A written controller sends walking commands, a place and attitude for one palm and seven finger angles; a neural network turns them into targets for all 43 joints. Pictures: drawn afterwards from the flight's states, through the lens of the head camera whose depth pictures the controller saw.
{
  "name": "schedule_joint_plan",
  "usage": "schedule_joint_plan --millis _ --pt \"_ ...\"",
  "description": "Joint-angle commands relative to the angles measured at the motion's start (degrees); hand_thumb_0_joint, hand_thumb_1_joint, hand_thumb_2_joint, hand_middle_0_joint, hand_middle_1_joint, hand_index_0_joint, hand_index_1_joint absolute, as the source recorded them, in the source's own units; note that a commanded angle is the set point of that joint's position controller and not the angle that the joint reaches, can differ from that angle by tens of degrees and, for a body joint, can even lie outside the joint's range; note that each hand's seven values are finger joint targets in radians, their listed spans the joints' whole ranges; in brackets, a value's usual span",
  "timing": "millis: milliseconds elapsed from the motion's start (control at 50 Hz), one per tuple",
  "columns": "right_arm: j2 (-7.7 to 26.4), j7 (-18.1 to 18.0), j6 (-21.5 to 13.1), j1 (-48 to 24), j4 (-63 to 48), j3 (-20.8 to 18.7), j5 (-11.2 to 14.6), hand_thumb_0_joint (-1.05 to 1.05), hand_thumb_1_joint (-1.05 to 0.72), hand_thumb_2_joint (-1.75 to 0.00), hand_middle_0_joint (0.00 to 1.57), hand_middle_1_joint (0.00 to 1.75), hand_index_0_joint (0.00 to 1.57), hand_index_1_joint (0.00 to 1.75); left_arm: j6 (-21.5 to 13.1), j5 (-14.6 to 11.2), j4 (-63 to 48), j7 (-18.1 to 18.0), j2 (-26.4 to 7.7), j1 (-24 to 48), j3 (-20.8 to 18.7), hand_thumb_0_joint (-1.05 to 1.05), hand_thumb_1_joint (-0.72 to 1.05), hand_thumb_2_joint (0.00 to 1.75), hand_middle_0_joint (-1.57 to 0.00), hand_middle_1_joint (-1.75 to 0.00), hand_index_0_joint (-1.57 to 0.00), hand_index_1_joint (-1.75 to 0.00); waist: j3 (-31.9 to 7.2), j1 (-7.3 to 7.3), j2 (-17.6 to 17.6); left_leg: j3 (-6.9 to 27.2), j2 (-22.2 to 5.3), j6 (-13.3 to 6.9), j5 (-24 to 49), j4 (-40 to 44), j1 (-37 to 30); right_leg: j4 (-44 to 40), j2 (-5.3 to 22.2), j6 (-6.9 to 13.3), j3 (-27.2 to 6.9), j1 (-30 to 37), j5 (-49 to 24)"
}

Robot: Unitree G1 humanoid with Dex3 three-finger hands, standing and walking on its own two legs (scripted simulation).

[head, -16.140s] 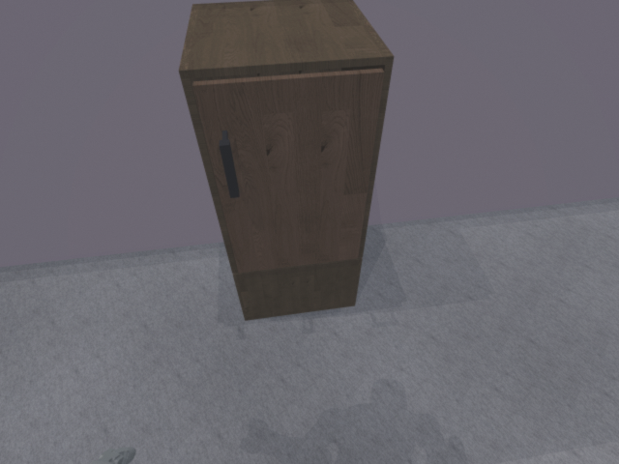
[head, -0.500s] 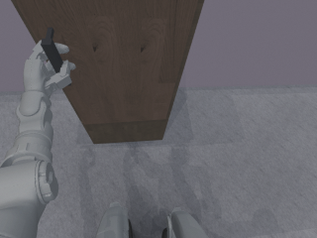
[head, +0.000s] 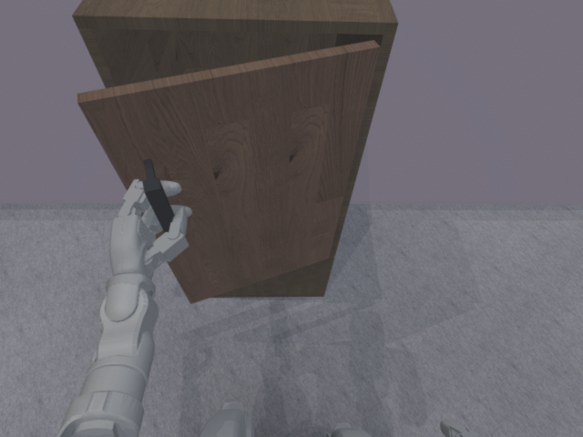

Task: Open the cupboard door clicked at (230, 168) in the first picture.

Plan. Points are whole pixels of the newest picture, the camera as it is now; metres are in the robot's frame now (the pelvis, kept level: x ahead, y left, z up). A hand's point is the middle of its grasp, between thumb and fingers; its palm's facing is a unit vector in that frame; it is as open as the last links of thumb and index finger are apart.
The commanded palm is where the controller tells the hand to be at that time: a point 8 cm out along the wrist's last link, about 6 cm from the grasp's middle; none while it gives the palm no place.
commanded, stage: pull the door open along its arc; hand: left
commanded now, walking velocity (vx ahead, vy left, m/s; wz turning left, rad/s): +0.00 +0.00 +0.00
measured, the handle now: (163, 205) +0.43 +0.20 +0.05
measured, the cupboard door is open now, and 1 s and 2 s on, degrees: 20 49 52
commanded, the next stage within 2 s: open thumb and fingers to let go in 0.42 s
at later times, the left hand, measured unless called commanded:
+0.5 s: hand (270, 324) +0.25 +0.03 +0.05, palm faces +0.31 -0.95 -0.02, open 6.1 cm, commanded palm +0.21 +0.08 +0.04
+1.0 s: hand (265, 317) +0.26 +0.04 +0.04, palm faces +0.41 -0.91 -0.01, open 11.9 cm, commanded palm +0.21 +0.09 +0.04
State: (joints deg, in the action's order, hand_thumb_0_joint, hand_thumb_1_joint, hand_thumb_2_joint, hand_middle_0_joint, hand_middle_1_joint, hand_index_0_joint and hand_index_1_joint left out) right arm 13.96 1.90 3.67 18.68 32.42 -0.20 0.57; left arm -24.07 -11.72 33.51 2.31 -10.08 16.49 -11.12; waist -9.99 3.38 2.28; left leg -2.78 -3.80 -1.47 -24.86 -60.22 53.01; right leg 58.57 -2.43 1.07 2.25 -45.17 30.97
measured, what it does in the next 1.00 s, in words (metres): shifts its weight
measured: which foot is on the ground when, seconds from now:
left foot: down 0.00-1.00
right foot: down 0.00-1.00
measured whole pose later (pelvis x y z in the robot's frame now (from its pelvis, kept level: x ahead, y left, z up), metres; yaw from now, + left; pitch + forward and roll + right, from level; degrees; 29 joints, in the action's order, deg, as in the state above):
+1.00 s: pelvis +0.01 -0.06 +0.00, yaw +5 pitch +14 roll +2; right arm 11.8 0.7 -1.2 12.8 31.9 -0.1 -4.0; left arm -19.4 3.9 5.1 -27.8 5.3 -15.1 11.9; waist -10.7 0.4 1.6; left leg 1.9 -1.3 2.5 -24.1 -58.8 48.7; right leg 62.0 -1.2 5.7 6.2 -41.4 35.0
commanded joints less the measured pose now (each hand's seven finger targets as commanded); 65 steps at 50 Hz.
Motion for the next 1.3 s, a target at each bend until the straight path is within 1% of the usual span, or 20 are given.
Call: schedule_joint_plan --millis 0,100,140,220,240,320,360,440,480,500,560,640,720,840,900,940,1020,1040,1120,1280 --pt "6.45 0.99 -3.31 -1.34 -6.86 -2.63 -1.56 0.00 -0.90 -0.90 0.20 0.30 0.20 0.30 -3.18 1.65 -18.58 -14.46 -1.29 2.05 -0.96 0.00 0.90 0.90 -0.40 -1.35 -0.40 -1.35 -16.40 -3.35 -2.82 3.36 2.38 0.56 19.61 6.14 -19.53 -5.87 -0.98 -0.36 1.44 4.08 -23.98" --pt "4.56 2.49 -3.42 -4.91 -8.53 -2.41 -3.25 0.00 -0.90 -0.90 0.20 0.30 0.20 0.30 -2.19 10.52 -28.40 -26.87 8.14 -6.90 8.99 0.00 0.90 0.90 -0.40 -1.35 -0.40 -1.35 -16.51 -4.23 -1.17 3.33 2.65 0.69 20.02 6.01 -20.48 -4.88 -0.01 0.07 1.42 5.18 -24.00" --pt "4.27 2.62 -3.16 -5.68 -9.24 -2.28 -3.88 0.00 -0.90 -0.90 0.20 0.30 0.20 0.30 -0.55 14.37 -29.87 -31.27 9.74 -11.33 11.67 0.00 0.90 0.90 -0.40 -1.35 -0.40 -1.35 -15.79 -4.19 -3.06 3.70 2.74 0.46 18.25 6.13 -19.48 -5.23 0.01 0.24 1.37 5.63 -22.68" --pt "3.26 1.22 -2.83 -7.93 -10.45 -1.74 -4.16 0.00 -0.90 -0.90 0.20 0.30 0.20 0.30 1.68 17.44 -33.51 -33.33 12.14 -14.61 16.15 0.00 0.90 0.90 -0.40 -1.35 -0.40 -1.35 -13.19 -3.31 -5.89 3.34 3.32 0.31 13.78 6.81 -18.73 -8.09 0.76 0.24 0.27 7.35 -20.68" --pt "2.98 0.75 -2.87 -7.95 -10.84 -1.62 -4.28 0.00 -0.90 -0.90 0.20 0.30 0.20 0.30 1.99 17.58 -34.23 -33.25 12.05 -18.15 16.38 0.00 0.90 0.90 -0.40 -1.35 -0.40 -1.35 -13.20 -3.62 -7.42 3.28 3.40 0.20 13.72 6.88 -18.52 -8.87 0.77 0.25 -0.21 8.68 -21.18" --pt "1.29 0.19 -3.69 -10.41 -12.23 -0.54 -3.95 0.00 -0.90 -0.90 0.20 0.30 0.20 0.30 3.06 16.80 -39.96 -32.24 17.17 -28.08 21.99 0.00 0.90 0.90 -0.40 -1.35 -0.40 -1.35 -10.89 -4.23 -4.75 2.83 3.74 0.56 13.33 7.66 -19.81 -10.43 1.47 0.24 -0.36 10.42 -22.61" --pt "0.83 -0.02 -4.39 -11.38 -12.58 -0.05 -4.01 0.00 -0.90 -0.90 0.20 0.30 0.20 0.30 3.74 16.59 -41.06 -31.67 17.94 -33.45 23.01 0.00 0.90 0.90 -0.40 -1.35 -0.40 -1.35 -9.04 -4.20 -5.95 3.06 3.79 0.50 12.44 7.46 -18.97 -11.42 1.88 -0.20 -1.06 10.74 -23.60" --pt "0.58 -0.34 -5.96 -12.53 -11.94 0.48 -4.39 0.00 -0.90 -0.90 0.20 0.30 0.20 0.30 4.51 17.57 -40.50 -32.94 20.32 -26.95 25.56 0.00 0.90 0.90 -0.40 -1.35 -0.40 -1.35 -4.69 -2.26 -6.16 3.92 4.06 0.50 8.35 5.60 -16.55 -12.80 2.60 -0.64 -2.38 6.79 -18.25" --pt "0.53 -0.36 -6.80 -13.22 -11.14 0.68 -4.71 0.00 -0.90 -0.90 0.20 0.30 0.20 0.30 4.62 17.79 -38.83 -33.81 21.90 -23.68 26.25 0.00 0.90 0.90 -0.40 -1.35 -0.40 -1.35 -5.23 -1.92 -6.15 4.42 4.35 0.63 7.07 4.51 -15.36 -12.85 3.46 -1.13 -3.47 5.49 -17.12" --pt "0.66 -0.63 -6.99 -13.25 -10.20 0.62 -4.81 0.00 -0.90 -0.90 0.20 0.30 0.20 0.30 4.36 17.93 -37.91 -34.54 20.30 -18.38 24.96 0.00 0.90 0.90 -0.40 -1.35 -0.40 -1.35 -4.56 -0.99 -6.81 4.79 4.23 0.70 6.22 3.70 -14.25 -12.98 3.87 -1.29 -4.24 4.21 -15.51" --pt "0.56 -1.09 -7.66 -13.11 -9.77 0.16 -4.86 0.00 -0.90 -0.90 0.20 0.30 0.20 0.30 3.83 17.94 -37.02 -34.71 19.57 -18.36 24.12 0.00 0.69 0.81 -0.38 -1.33 -0.38 -1.33 -7.60 -1.81 -7.00 4.76 4.63 0.80 6.30 2.93 -13.44 -13.66 5.01 -1.65 -6.66 6.04 -16.67" --pt "0.70 -1.10 -8.16 -10.96 -10.09 -0.44 -4.74 0.00 -0.90 -0.90 0.20 0.30 0.20 0.30 3.37 17.45 -39.29 -33.26 18.97 -22.03 24.47 0.00 0.41 0.69 -0.36 -1.30 -0.36 -1.30 -13.56 -2.42 -8.60 4.84 4.72 0.78 10.23 2.98 -13.14 -11.59 5.78 -2.56 -7.39 11.92 -29.72" --pt "1.26 -1.35 -7.78 -10.01 -9.67 -0.71 -4.45 0.00 -0.90 -0.90 0.20 0.30 0.20 0.30 3.30 16.65 -39.99 -31.35 18.09 -23.05 24.32 0.00 0.13 0.57 -0.35 -1.27 -0.35 -1.27 -12.22 -1.59 -10.98 4.76 4.80 0.82 11.18 2.67 -11.86 -11.97 7.11 -3.92 -9.16 14.44 -38.31" --pt "1.60 -1.46 -7.86 -9.92 -9.25 -0.91 -4.44 0.00 -0.90 -0.90 0.20 0.30 0.20 0.30 1.72 16.74 -40.77 -30.42 16.86 -22.63 23.81 0.00 -0.29 0.39 -0.32 -1.22 -0.32 -1.22 -10.34 -1.21 -10.42 5.26 4.62 0.64 10.07 2.21 -10.92 -11.41 6.87 -3.53 -8.57 12.27 -34.81" --pt "1.51 -1.44 -8.02 -10.00 -9.36 -1.03 -4.52 0.00 -0.90 -0.90 0.20 0.30 0.20 0.30 0.62 16.49 -41.24 -30.10 16.43 -24.76 22.96 0.00 -0.50 0.30 -0.30 -1.20 -0.30 -1.20 -12.19 -2.04 -9.92 5.27 4.79 0.77 10.45 1.89 -10.44 -10.61 7.19 -3.75 -9.19 13.29 -36.93" --pt "1.50 -1.39 -7.92 -9.81 -9.70 -1.14 -4.48 0.00 -0.90 -0.90 0.20 0.30 0.20 0.30 0.51 16.45 -41.75 -30.00 15.84 -26.53 22.38 0.00 -0.50 0.30 -0.30 -1.20 -0.30 -1.20 -12.96 -2.38 -9.35 5.14 4.82 0.71 11.32 1.91 -10.68 -10.14 6.98 -3.52 -8.86 13.97 -38.12" --pt "1.56 -1.31 -7.66 -9.83 -10.20 -1.02 -4.35 0.00 -0.90 -0.90 0.20 0.30 0.20 0.30 0.79 16.46 -42.29 -29.79 17.09 -27.35 23.69 0.00 -0.50 0.30 -0.27 -1.00 -0.27 -1.00 -12.21 -2.02 -8.12 4.68 4.86 0.61 11.37 2.21 -11.78 -9.99 6.71 -3.46 -7.83 12.79 -37.89" --pt "1.65 -1.36 -7.63 -9.46 -10.21 -1.16 -4.34 0.00 -0.90 -0.90 0.20 0.30 0.20 0.30 1.03 16.65 -41.81 -29.73 16.73 -27.67 23.47 0.00 -0.50 0.30 -0.26 -0.95 -0.26 -0.95 -11.94 -1.78 -10.28 4.87 4.68 0.45 11.51 2.27 -11.80 -9.98 6.35 -3.27 -7.15 12.66 -36.95" --pt "1.86 -1.55 -7.79 -10.36 -10.45 -0.95 -4.28 0.00 -0.90 -0.90 0.20 0.30 0.20 0.30 0.80 16.73 -42.03 -30.19 17.93 -25.08 24.93 0.00 -0.50 0.30 -0.22 -0.75 -0.22 -0.75 -10.12 -1.30 -8.41 4.88 4.62 0.33 9.29 2.43 -12.53 -10.39 5.65 -2.70 -5.99 8.77 -29.11" --pt "1.63 -1.31 -8.39 -11.31 -11.28 -0.56 -4.24 0.00 -0.90 -0.90 0.20 0.30 0.20 0.30 1.88 17.47 -41.69 -32.34 20.22 -23.51 26.79 0.00 -0.50 0.30 -0.16 -0.35 -0.16 -0.35 -12.13 -2.19 -5.93 4.83 4.40 0.16 9.36 3.36 -15.37 -9.03 3.57 -1.07 -2.38 5.78 -21.42"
